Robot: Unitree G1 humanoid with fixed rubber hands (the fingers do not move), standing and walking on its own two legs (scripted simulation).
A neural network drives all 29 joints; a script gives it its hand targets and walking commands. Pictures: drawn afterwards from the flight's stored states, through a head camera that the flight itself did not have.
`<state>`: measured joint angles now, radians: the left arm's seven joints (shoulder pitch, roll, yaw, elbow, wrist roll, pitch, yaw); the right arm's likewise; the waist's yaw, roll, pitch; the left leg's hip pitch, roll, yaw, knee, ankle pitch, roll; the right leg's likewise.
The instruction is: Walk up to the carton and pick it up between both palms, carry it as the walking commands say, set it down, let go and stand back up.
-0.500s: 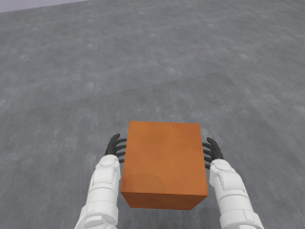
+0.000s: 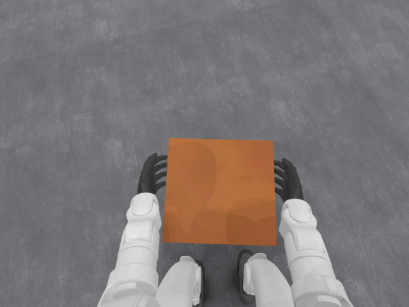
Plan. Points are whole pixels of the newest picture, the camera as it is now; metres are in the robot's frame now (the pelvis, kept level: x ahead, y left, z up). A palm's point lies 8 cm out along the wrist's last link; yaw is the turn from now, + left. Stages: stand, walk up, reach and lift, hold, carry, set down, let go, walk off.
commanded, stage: set down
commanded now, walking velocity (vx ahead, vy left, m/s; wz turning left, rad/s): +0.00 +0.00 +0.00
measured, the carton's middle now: (217, 193) +0.33 +0.02 -0.16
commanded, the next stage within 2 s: none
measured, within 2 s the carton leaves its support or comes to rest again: neither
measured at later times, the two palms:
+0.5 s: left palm (155, 192) +0.33 +0.18 -0.16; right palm (275, 197) +0.33 -0.12 -0.17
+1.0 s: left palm (164, 180) +0.38 +0.17 -0.24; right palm (267, 190) +0.37 -0.12 -0.26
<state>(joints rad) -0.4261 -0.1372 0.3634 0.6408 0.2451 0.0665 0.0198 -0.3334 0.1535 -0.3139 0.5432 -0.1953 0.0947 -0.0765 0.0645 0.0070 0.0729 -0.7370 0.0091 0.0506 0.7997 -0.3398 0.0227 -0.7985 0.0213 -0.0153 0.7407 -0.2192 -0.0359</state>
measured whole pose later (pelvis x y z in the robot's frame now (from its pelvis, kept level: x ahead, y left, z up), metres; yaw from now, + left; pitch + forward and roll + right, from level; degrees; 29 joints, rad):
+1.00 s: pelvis -0.05 -0.01 -0.11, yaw +1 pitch +35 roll +1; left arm -0.90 0.11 0.14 0.88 -0.05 -0.04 0.22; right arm -0.76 0.00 -0.15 0.69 -0.09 0.01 -0.30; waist 0.06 0.01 0.13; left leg -1.45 0.01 0.05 1.28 -0.44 0.02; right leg -1.52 0.02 -0.01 1.22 -0.30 -0.03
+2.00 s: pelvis -0.06 -0.01 -0.27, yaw +2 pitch +42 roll +2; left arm -1.29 0.15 0.29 0.94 0.04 0.20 0.15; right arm -1.14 -0.03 -0.40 0.70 -0.08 0.21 -0.25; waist 0.05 -0.01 0.14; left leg -2.03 0.01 0.05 1.91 -0.61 0.02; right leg -2.12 0.02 -0.01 1.84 -0.45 -0.03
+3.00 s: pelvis -0.05 +0.00 -0.31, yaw +2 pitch +41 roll +0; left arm -1.51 0.24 0.44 0.91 0.14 0.22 -0.04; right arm -1.40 -0.10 -0.53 0.74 -0.09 0.19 -0.01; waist 0.02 -0.03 0.34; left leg -2.09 -0.01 0.05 2.09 -0.70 0.03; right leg -2.18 0.02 -0.01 2.01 -0.54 -0.02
